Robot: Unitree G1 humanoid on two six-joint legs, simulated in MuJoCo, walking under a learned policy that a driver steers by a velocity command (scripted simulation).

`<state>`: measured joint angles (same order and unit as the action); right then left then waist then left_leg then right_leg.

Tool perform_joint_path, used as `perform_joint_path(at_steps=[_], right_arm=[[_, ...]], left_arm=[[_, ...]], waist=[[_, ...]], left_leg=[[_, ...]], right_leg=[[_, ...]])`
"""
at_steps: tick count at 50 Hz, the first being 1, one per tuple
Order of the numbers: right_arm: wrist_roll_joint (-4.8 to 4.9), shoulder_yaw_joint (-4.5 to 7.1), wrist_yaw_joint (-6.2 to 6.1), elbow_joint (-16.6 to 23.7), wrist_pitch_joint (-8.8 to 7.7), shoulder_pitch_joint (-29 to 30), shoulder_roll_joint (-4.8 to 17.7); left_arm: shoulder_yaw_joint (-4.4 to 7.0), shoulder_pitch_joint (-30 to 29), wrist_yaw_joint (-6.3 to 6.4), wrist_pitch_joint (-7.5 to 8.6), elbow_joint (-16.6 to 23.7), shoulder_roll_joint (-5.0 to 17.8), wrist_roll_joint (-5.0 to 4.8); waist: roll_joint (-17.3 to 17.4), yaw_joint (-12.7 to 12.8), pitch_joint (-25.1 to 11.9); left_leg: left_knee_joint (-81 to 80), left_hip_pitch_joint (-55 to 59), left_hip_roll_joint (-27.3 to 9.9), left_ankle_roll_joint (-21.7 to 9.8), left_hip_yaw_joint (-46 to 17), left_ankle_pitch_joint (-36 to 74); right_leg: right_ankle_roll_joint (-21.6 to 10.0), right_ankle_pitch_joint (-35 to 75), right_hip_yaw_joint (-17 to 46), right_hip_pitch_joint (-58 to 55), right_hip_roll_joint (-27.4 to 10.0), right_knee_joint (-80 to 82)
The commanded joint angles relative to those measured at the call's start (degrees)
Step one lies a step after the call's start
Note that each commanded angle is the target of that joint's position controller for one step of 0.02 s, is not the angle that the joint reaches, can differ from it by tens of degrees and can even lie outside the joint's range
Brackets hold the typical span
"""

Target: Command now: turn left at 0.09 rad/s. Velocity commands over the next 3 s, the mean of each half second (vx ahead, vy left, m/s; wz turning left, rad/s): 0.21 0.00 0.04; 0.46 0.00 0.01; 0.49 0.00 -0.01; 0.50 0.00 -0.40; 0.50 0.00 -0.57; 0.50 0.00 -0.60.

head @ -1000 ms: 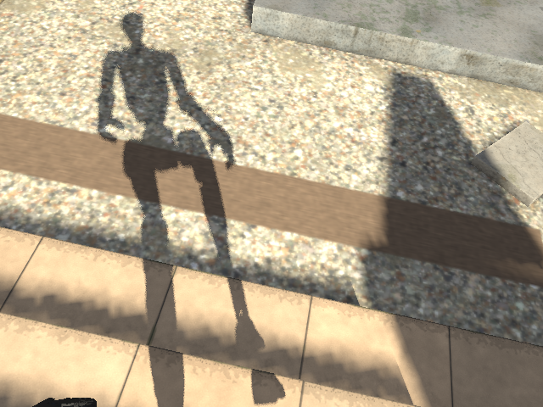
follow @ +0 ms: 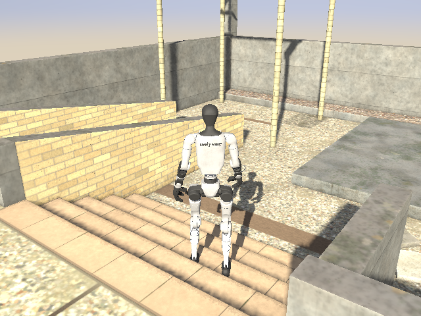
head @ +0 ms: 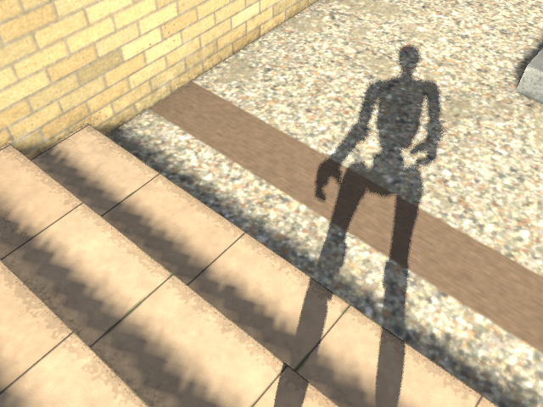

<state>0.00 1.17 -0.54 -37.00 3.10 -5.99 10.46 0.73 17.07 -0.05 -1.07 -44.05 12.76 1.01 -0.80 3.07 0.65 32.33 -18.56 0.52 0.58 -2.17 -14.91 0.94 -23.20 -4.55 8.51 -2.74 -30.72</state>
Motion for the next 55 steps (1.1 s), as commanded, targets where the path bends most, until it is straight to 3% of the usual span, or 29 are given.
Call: perform_joint_path(at_steps=[1,5,7,10,13,16,18,19,20,21,22,23,25,28,31,32,35,38,40,41,42,43,44,45,47,49,50,52,55], right_arm=[[0.0,1.88,-0.04,2.0,-0.96,0.3,5.9],[0.24,1.99,-0.23,-0.8,-1.4,0.4,6.0],[0.61,2.13,-0.31,-3.1,-1.36,-1.0,6.1],[1.06,3.09,-0.34,-4.8,-1.91,-2.4,8.0],[2.03,2.91,0.21,-5.2,-4.82,-1.3,7.3],[1.98,2.65,1.84,-3.7,-8.63,3.4,6.6],[1.83,2.81,2.82,-4.9,-9.73,1.2,6.4],[2.15,3.77,3.26,-8.1,-9.92,-8.0,7.8],[1.6,5.85,3.29,-12.7,-9.75,-21.9,13.2],[1.37,6.45,3.26,-15.0,-9.47,-29.7,17.0],[2.04,5.6,3.16,-14.5,-9.73,-28.7,14.2],[2.25,4.7,2.48,-14.2,-9.52,-24.5,11.4],[1.55,2.81,1.5,-12.9,-8.62,-17.8,7.8],[-0.43,2.53,0.61,-12.1,-8.68,-15.1,9.2],[1.64,2.0,-2.14,-13.4,-9.02,-15.2,9.1],[2.09,2.16,-2.78,-14.1,-8.6,-17.1,9.7],[2.26,2.85,-3.64,-14.3,-7.89,-18.2,11.8],[0.98,3.84,-2.76,-13.8,-6.01,-17.0,13.3],[1.77,3.62,-1.22,-13.6,-6.6,-13.1,12.9],[0.32,2.35,-0.42,-15.6,-7.65,-22.0,4.2],[1.72,1.0,0.47,-16.5,-9.86,-33.4,2.0],[3.67,2.15,0.17,-13.6,-10.76,-31.8,7.2],[4.99,2.28,-1.14,-9.9,-10.37,-22.8,8.2],[3.47,2.25,-2.62,-8.0,-9.16,-13.4,9.2],[1.52,1.8,-3.33,-7.2,-6.7,-14.2,7.4],[1.61,1.95,-2.5,-7.1,-6.44,-13.4,6.7],[1.08,2.53,-2.16,-6.9,-6.76,-12.1,8.5],[-0.92,2.15,-1.64,-4.3,-7.56,-4.6,7.3],[-0.34,0.76,0.21,-2.0,-7.64,1.9,3.2]], left_arm=[[1.6,2.1,0.29,0.06,3.8,5.2,0.06],[2.08,3.4,0.89,-0.28,3.7,5.3,-0.08],[2.36,5.3,1.01,-0.53,2.8,4.8,-0.35],[3.14,4.7,1.67,-0.25,3.6,5.2,-1.36],[3.73,7.8,2.44,1.52,3.8,6.4,-2.08],[5.39,10.9,2.48,3.1,3.3,11.3,-2.58],[5.45,9.8,2.0,2.8,3.9,10.9,-2.39],[5.24,5.1,1.71,2.64,5.6,10.7,-1.9],[5.22,-0.1,1.68,3.61,8.6,10.2,-1.71],[4.16,0.2,1.87,4.95,9.4,5.6,-1.29],[4.23,-0.7,2.08,5.87,10.0,5.9,-3.63],[4.46,-2.7,1.95,5.82,10.4,6.6,-4.88],[4.14,-1.1,1.26,5.13,10.5,5.6,-3.03],[4.49,2.2,-0.7,4.26,8.1,5.5,-0.81],[3.39,-6.9,-1.35,4.87,11.5,3.3,-0.59],[3.11,-10.8,-1.58,4.87,12.5,2.3,-1.4],[3.38,-11.9,-2.39,3.55,14.2,3.6,-2.67],[4.55,-4.3,-2.76,3.24,11.3,6.8,-2.05],[6.7,16.5,-2.03,4.22,4.4,10.2,-1.64],[5.62,21.8,-1.99,4.91,0.4,11.9,0.25],[4.34,22.0,-2.38,4.72,1.0,10.6,-0.03],[5.29,22.3,-3.08,3.81,0.5,12.4,-1.52],[5.46,15.6,-2.85,3.64,-0.1,13.5,-2.08],[4.22,7.9,-2.3,4.2,1.1,10.0,-2.17],[2.99,0.0,-2.7,6.24,0.9,7.7,-0.54],[1.64,0.5,-2.56,7.39,-1.4,3.2,-0.41],[1.72,0.8,-2.21,7.82,-1.6,4.0,-0.73],[2.16,3.5,-0.07,7.45,-2.9,6.1,-1.17],[2.48,8.2,1.29,6.32,-5.4,7.8,-2.23]], waist=[[4.8,-1.2,-4.9],[3.4,-1.1,-5.0],[2.8,-0.8,-5.1],[0.6,-1.4,1.6],[-1.5,-0.2,6.5],[-6.9,0.3,8.7],[-5.6,-1.4,6.2],[-3.8,-6.5,1.6],[3.7,-11.4,-5.1],[17.6,-12.2,-9.7],[9.6,-11.5,-5.8],[4.9,-9.0,1.0],[2.2,-4.8,3.3],[3.6,-2.5,1.5],[5.5,-4.1,3.4],[5.6,-6.1,2.8],[7.8,-6.5,3.4],[5.8,-2.7,1.5],[-0.6,9.5,-4.1],[-18.8,6.6,-8.7],[-31.0,2.1,-15.5],[-25.7,2.5,-20.1],[-10.8,-0.5,-11.8],[2.0,-0.9,-3.6],[1.5,-5.6,-0.7],[-0.5,-7.3,1.3],[-1.2,-7.1,2.3],[-2.7,-4.6,2.7],[-4.0,-2.1,0.0]], left_leg=[[-2.8,11.1,-5.4,-5.7,-7.4,26.9],[-2.7,10.8,-5.0,-5.6,-6.9,29.6],[-2.7,10.6,-3.3,-5.5,-5.4,16.0],[-2.6,2.0,-1.3,-6.8,-4.6,-16.1],[2.2,-8.3,-0.1,-7.1,-2.8,-18.0],[12.6,-18.8,-0.3,-5.5,4.5,-0.2],[7.7,-13.4,0.4,-6.4,6.0,-1.7],[2.2,2.2,2.0,-8.3,4.8,4.2],[2.0,22.6,-2.6,-12.0,-7.7,16.3],[-6.9,35.3,-15.3,-19.1,-28.9,25.9],[-9.6,33.0,-20.1,-22.6,-34.8,18.9],[-8.2,29.8,-20.1,-21.3,-30.2,15.9],[-9.4,18.9,-18.6,-16.8,-21.3,13.5],[-9.6,6.4,-13.2,-13.7,-10.3,19.6],[-7.1,-0.3,-6.9,-8.4,-2.0,6.7],[-6.9,-2.6,-6.2,-8.1,-1.2,1.8],[-1.9,-2.5,-8.3,-8.5,-4.1,-0.6],[9.1,1.8,-11.5,-7.2,-7.0,8.4],[38.1,0.2,-5.3,-3.5,-2.6,16.4],[71.6,-23.2,2.3,-0.5,-2.8,-32.2],[85.1,-32.0,5.5,-1.4,-12.9,-35.0],[85.1,-34.1,5.5,-1.2,-11.1,-27.1],[81.4,-41.0,2.3,-0.6,-3.8,-18.0],[77.3,-41.2,-1.2,-0.9,-1.3,-11.2],[69.7,-32.0,-5.8,-1.7,-4.7,-6.3],[59.8,-31.4,-8.6,-4.5,-7.9,-0.4],[48.8,-31.9,-8.8,-4.6,-6.6,6.8],[28.0,-26.4,-8.1,-2.3,-2.7,18.8],[13.0,-19.0,-5.3,-0.9,0.1,24.9]], right_leg=[[-0.1,10.6,2.5,5.6,-1.4,4.3],[0.1,13.7,2.4,2.8,-1.8,4.7],[-0.4,4.5,0.9,2.4,-0.7,5.3],[-3.8,-9.7,1.7,6.3,-0.6,4.2],[-7.4,-13.9,8.2,4.5,-3.9,6.0],[-12.9,2.8,20.3,-4.6,-14.1,9.9],[-11.2,17.4,15.0,-4.9,-11.5,2.6],[-8.8,29.9,8.6,2.1,-6.6,-7.2],[-4.3,37.4,2.7,17.8,0.2,-28.4],[-1.3,-9.4,7.1,36.2,6.8,-46.2],[-2.5,-11.4,16.4,43.2,6.2,-46.1],[-3.1,-8.6,15.9,48.5,3.2,-45.7],[-3.5,0.5,13.0,44.3,-2.2,-38.2],[-2.3,18.4,8.1,32.5,-2.3,-31.8],[-1.4,39.1,8.2,24.2,-1.1,-6.8],[-0.6,42.3,6.0,19.3,0.9,-2.5],[-0.5,40.8,8.4,15.9,0.6,-1.3],[-2.4,34.7,6.7,10.9,-0.5,-4.8],[-4.9,32.6,2.6,-7.6,0.1,6.2],[-8.6,51.7,9.0,-27.9,-7.2,-11.1],[-12.9,60.2,24.3,-30.4,-12.5,-13.8],[-18.0,38.0,40.6,-28.8,-18.7,3.7],[-20.4,16.8,47.6,-22.3,-21.6,13.1],[-19.0,13.0,43.8,-11.4,-20.0,15.8],[-19.4,19.9,38.2,5.7,-18.7,13.7],[-15.7,19.3,29.1,10.4,-13.4,13.1],[-13.7,22.5,23.5,9.8,-9.6,14.1],[-12.7,29.9,16.1,10.8,-5.8,17.1],[-12.1,36.9,13.6,5.6,-6.4,18.2]])
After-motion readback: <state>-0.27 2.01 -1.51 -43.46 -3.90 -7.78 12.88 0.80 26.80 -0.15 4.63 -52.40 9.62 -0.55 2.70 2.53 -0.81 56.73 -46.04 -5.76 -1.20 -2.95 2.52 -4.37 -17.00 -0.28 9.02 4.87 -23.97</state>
